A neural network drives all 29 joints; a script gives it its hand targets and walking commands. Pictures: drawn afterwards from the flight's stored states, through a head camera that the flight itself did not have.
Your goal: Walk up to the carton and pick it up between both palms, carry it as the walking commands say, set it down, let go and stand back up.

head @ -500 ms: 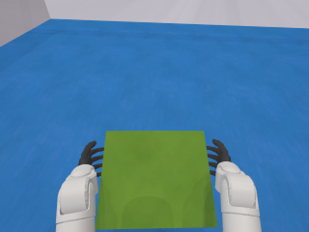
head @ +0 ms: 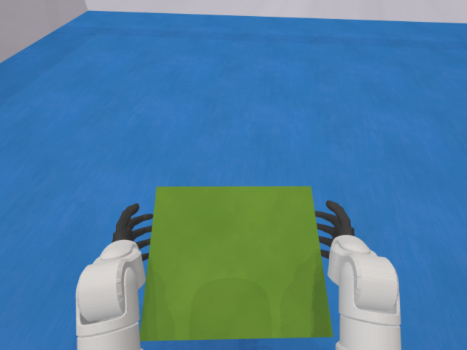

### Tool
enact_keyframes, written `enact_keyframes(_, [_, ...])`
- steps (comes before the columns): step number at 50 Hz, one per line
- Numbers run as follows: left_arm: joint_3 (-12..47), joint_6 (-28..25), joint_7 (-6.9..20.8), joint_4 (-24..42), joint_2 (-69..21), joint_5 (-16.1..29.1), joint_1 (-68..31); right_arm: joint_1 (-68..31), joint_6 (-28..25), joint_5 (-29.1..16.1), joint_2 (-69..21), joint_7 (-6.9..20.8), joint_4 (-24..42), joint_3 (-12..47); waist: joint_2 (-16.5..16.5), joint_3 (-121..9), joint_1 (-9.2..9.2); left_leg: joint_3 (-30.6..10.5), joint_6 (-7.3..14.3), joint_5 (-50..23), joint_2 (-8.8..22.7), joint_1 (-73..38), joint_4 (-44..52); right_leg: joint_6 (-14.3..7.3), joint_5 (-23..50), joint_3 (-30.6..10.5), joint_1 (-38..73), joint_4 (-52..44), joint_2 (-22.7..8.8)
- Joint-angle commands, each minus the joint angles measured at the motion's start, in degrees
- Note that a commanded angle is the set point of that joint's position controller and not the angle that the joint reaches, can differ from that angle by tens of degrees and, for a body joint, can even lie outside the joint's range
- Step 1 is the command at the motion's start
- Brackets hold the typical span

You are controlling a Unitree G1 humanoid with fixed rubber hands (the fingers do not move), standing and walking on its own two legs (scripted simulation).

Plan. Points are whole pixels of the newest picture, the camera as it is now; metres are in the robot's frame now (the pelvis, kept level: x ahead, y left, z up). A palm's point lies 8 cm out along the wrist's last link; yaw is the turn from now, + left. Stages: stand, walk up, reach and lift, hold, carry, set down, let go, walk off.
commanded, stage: carry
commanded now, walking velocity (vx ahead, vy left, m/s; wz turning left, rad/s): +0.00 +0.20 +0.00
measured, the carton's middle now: (233, 264) +0.30 +0.01 -0.01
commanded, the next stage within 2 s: none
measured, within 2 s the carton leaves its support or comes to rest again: neither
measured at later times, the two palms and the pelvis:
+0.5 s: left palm (89, 252) +0.26 +0.22 +0.11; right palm (317, 262) +0.24 -0.12 +0.09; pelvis -0.02 +0.06 +0.01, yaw -2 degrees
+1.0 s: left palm out of the picture +0.23 +0.35 +0.08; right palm (223, 275) +0.23 +0.02 +0.08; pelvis -0.05 +0.18 +0.00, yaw -1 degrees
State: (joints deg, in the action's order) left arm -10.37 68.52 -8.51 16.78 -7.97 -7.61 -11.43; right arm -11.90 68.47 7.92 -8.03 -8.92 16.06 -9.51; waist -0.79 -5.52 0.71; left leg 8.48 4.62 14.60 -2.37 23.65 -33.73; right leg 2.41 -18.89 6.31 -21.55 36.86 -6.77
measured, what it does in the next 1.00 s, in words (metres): steps to the left: right foot, then left foot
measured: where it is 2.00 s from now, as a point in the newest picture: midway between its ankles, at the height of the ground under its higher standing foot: outside the picture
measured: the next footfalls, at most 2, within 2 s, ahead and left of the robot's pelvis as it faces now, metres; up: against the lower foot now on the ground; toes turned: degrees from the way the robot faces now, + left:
right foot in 0.46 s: -0.03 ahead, -0.05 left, +0.00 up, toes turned -13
left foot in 0.78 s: +0.04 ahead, +0.30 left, +0.00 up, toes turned +7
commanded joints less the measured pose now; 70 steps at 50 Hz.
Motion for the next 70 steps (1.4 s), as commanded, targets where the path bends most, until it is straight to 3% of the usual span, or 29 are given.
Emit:
enact_keyframes(1, [42.24, 0.86, 21.94, 0.53, -52.97, 26.21, -25.91, -28.19, 0.88, -25.75, -51.75, 20.69, 3.5, 42.01, 12.5, -13.84, -0.42, -4.9, -4.73, -3.03, 7.01, -0.21, -4.78, -7.4, 18.36, -16.42, 9.74, -10.84, -15.63])
enact_keyframes(4, [43.15, 0.95, 21.34, 1.49, -53.04, 26.12, -27.35, -27.75, 1.25, -26.47, -52.4, 21.18, 2.11, 42.22, 9.06, -12.5, -1.23, -6.48, -4.44, 1.18, 7.05, -8.18, 3.88, -4.94, 18.2, -10.03, 2.53, -7.4, -13.24])
enact_keyframes(6, [43.97, 0.97, 21.07, 3.54, -52.61, 25.97, -30.63, -26.58, 0.92, -26.57, -52.43, 21.39, 0.08, 41.62, -13.45, -13.98, -1.55, -20.72, -2.74, -20.75, 18.18, -17.01, 16.74, 2.05, -8.97, 1.79, -7.62, 7.75, -1.93])
enact_keyframes(10, [43.87, -0.27, 21.4, 1.63, -54.17, 26.15, -28.82, -25.97, 0.03, -26.29, -54.33, 21.54, 0.84, 41.12, -3.58, -15.83, -1.33, -14.89, 0.43, -28.54, 16.53, -20.14, 13.2, 0.6, -13.86, -0.82, -11.37, 21.68, 0.64])
enact_keyframes(17, [43.75, 0.12, 20.55, 2.45, -52.74, 25.38, -26.65, -25.77, 0.3, -26.38, -53.42, 21.16, 2.55, 41.95, -5.46, -16.66, -1.28, -13.37, -0.22, -17.92, 15.17, -20.11, 19.69, -0.36, -11.09, 1.02, -4.57, 11.33, 3.64])
enact_keyframes(21, [43.48, 0.14, 20.89, 3.14, -51.89, 24.74, -25.46, -25.75, 0.29, -26.43, -53.31, 20.92, 3.53, 43.01, -6.31, -18.11, -0.98, -10.04, -4.92, -20.45, 12.35, -22.18, 22.64, -2.14, -5.44, 4.28, 6.52, -9.34, 4.09])
enact_keyframes(23, [43.36, 0.14, 21.38, 3.85, -51.6, 24.37, -24.36, -25.43, 0.09, -26.16, -52.79, 20.66, 3.91, 43.2, -1.08, -18.56, -0.16, -6.21, -11.21, -19.86, 8.54, -12.81, 18.33, -3.64, 4.19, -1.42, 22.49, -24.68, -3.22])
enact_keyframes(24, [43.09, 0.05, 21.79, 3.52, -51.4, 24.27, -23.37, -25.23, 0.12, -25.66, -52.48, 20.72, 3.79, 43.19, 8.41, -17.92, 0.24, -3.92, -15.48, -13.57, 5.61, -0.39, 8.1, -8.83, 1.68, -17.68, 29.74, -25.42, -17.18])
enact_keyframes(25, [42.06, -0.05, 22.13, 0.52, -52.41, 24.64, -22.45, -26.61, 0.53, -25.4, -51.36, 20.92, 3.88, 43.14, 20.47, -11.91, 0.29, -6.13, -12.45, 10.73, 5.11, 7.05, -14.29, -15.43, 18.12, -28.2, 19.56, -22.8, -29.13])
enact_keyframes(26, [41.82, 0.45, 22.33, 0.95, -53.52, 26.15, -23.89, -27.83, 0.29, -25.17, -51.88, 21.0, 4.06, 43.8, 11.66, -9.41, -0.31, -10.68, -9.91, 11.69, 5.42, 13.37, -24.57, -15.46, 26.76, -20.62, 19.22, -21.41, -27.02])
enact_keyframes(28, [42.34, 0.41, 22.1, 0.73, -53.18, 27.07, -26.38, -27.87, -0.07, -26.05, -52.66, 20.98, 3.61, 43.85, 7.27, -8.39, -0.67, -11.8, -8.17, 9.17, 5.52, 15.25, -27.75, -10.88, 37.42, -10.08, 20.02, -16.9, -19.11])
enact_keyframes(32, [41.28, 0.4, 21.57, 1.7, -51.36, 25.65, -26.08, -28.52, -0.1, -26.26, -53.22, 20.57, 2.83, 44.06, 13.23, -9.96, -0.16, -2.68, -7.87, 9.66, 2.8, 8.55, -13.82, -6.19, 55.1, -1.49, 18.85, -9.86, -11.85])
enact_keyframes(36, [40.36, 0.53, 21.27, 2.16, -50.47, 23.89, -22.89, -28.12, 0.5, -26.96, -53.02, 20.81, 3.43, 44.31, 18.88, -12.26, 0.42, 1.22, -7.31, 2.1, 2.59, 0.48, 0.17, -3.59, 44.66, -0.86, 18.3, -8.39, -12.1])
enact_keyframes(39, [41.86, 0.32, 20.89, 3.82, -50.17, 23.98, -24.88, -27.12, 0.72, -27.65, -52.85, 21.45, 2.62, 44.66, 7.6, -16.5, -1.17, -0.21, -6.37, -9.58, 6.78, -18.21, 13.62, 1.7, 18.32, 2.11, 7.74, 2.03, -9.09])
enact_keyframes(40, [41.6, 0.32, 20.77, 2.52, -50.3, 23.81, -24.48, -26.7, 0.76, -27.69, -52.46, 21.76, 1.89, 43.99, -5.64, -17.07, -1.26, -11.13, -4.49, -31.71, 18.12, -23.15, 12.11, 3.55, -6.83, 2.95, -0.96, 10.05, -5.62])
enact_keyframes(41, [42.99, 0.53, 20.95, 4.38, -51.72, 24.5, -26.3, -24.31, 0.08, -26.31, -52.44, 21.78, 0.09, 43.09, -21.82, -17.58, -2.05, -17.3, 2.2, -40.02, 22.37, -25.51, 9.98, 3.61, -22.59, 3.14, -10.45, 16.9, -0.03])
enact_keyframes(44, [44.57, -0.06, 22.04, 4.62, -53.9, 27.36, -31.79, -25.08, -0.79, -24.93, -54.46, 21.45, 0.89, 41.38, -11.74, -17.02, -1.96, -12.59, 5.13, -37.26, 19.29, -21.66, 8.17, 0.96, -19.57, -0.85, -12.35, 26.33, -0.76])
enact_keyframes(50, [43.21, 0.19, 22.84, 4.07, -52.55, 28.09, -29.49, -24.32, -1.38, -23.02, -54.85, 19.55, 2.48, 41.3, -8.28, -16.59, -0.42, -6.83, 3.26, -12.92, 14.62, -9.26, 6.17, -2.18, -0.67, 2.85, 7.38, -5.53, 1.72])
enact_keyframes(51, [42.65, 0.44, 23.12, 3.9, -51.63, 27.54, -28.05, -23.75, -1.11, -23.14, -54.29, 19.37, 2.14, 41.57, -2.05, -15.36, -0.12, -5.54, 0.7, -7.08, 11.89, -4.4, 1.45, -2.28, 4.01, -2.5, 13.32, -15.41, -2.22])
enact_keyframes(52, [41.65, 0.62, 23.46, 2.69, -50.26, 26.87, -26.14, -22.37, -0.82, -22.46, -54.03, 19.34, 0.52, 41.71, 11.6, -13.5, 0.29, -3.07, -3.35, 3.26, 7.29, 10.13, -7.78, -5.69, 7.15, -21.57, 21.45, -21.91, -17.66])
enact_keyframes(53, [40.31, 0.42, 23.63, -1.42, -50.76, 26.09, -23.93, -24.87, -0.31, -21.9, -52.07, 19.79, 2.03, 42.5, 20.06, -11.09, 0.01, -4.26, -4.86, 18.58, 5.04, 14.67, -21.31, -13.84, 16.07, -32.01, 16.18, -24.28, -28.51])
enact_keyframes(56, [40.81, -0.14, 23.19, -0.54, -54.1, 26.15, -26.82, -30.98, -0.49, -25.63, -54.34, 20.82, 4.87, 45.34, 8.07, -8.22, -0.46, -10.75, -6.3, 10.59, 8.6, 14.25, -30.41, -10.85, 19.23, -15.15, 14.08, -19.48, -19.42])
enact_keyframes(60, [40.84, -0.61, 22.37, 0.8, -53.2, 25.47, -26.67, -29.4, -0.3, -26.22, -54.18, 20.67, 3.16, 44.81, 12.32, -12.2, -0.19, -4.58, -8.11, 10.89, 5.7, 8.96, -18.96, -7.82, 38.2, -4.49, 17.13, -12.78, -13.36])
enact_keyframes(64, [40.16, 0.08, 21.75, -0.11, -50.86, 23.21, -23.07, -26.67, 0.68, -25.83, -52.9, 20.95, 0.72, 43.17, 17.24, -13.14, -0.04, -1.49, -7.09, 8.24, 4.6, 1.43, -4.13, -6.47, 36.13, -2.92, 15.82, -11.01, -13.49])
enact_keyframes(66, [40.76, 0.35, 21.4, 0.53, -50.6, 23.05, -23.81, -26.34, 1.01, -26.05, -52.72, 21.34, 0.15, 43.09, 14.27, -13.54, -1.06, 2.29, -5.97, -0.15, 2.89, -6.89, 10.62, -3.45, 25.27, -0.97, 12.13, -6.46, -11.49])
enact_keyframes(67, [41.32, 0.38, 21.26, 1.05, -50.26, 23.09, -24.68, -26.4, 1.05, -26.27, -52.36, 21.55, -0.02, 43.08, 7.57, -14.7, -1.19, 0.29, -5.96, -2.4, 4.88, -14.16, 15.07, -1.23, 17.94, 1.06, 7.37, -1.15, -9.36])
enact_keyframes(68, [41.57, 0.41, 21.07, 0.73, -50.04, 22.94, -25.04, -26.08, 1.19, -26.43, -52.32, 21.83, -0.57, 42.69, -4.06, -14.63, -1.55, -10.42, -4.95, -10.73, 15.29, -19.47, 17.15, 1.48, -0.95, 2.07, -2.05, 5.25, -6.1])
enact_keyframes(69, [42.16, 0.64, 21.42, 2.23, -51.42, 23.9, -27.42, -24.28, 0.48, -25.38, -52.74, 21.91, -2.49, 42.06, -21.35, -12.93, -2.22, -21.49, 0.95, -16.46, 23.35, -18.36, 17.52, 2.83, -18.86, 4.72, -12.56, 12.16, 0.86])
enact_keyframes(70, [43.02, 0.7, 21.52, 2.5, -52.09, 24.65, -31.05, -26.14, 0.18, -25.83, -53.61, 22.04, -1.02, 41.62, -18.64, -12.34, -2.36, -18.72, 3.49, -18.63, 21.85, -16.65, 14.57, 1.19, -19.69, -0.61, -11.93, 20.0, -0.41])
